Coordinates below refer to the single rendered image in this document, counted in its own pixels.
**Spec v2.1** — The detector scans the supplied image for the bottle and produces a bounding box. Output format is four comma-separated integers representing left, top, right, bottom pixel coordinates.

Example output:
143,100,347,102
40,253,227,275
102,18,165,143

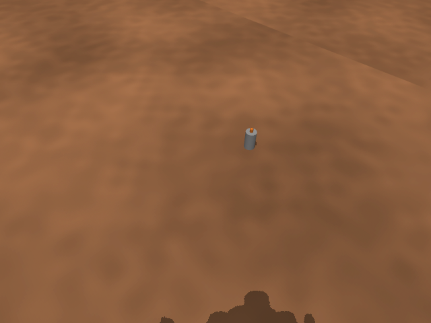
244,128,257,150

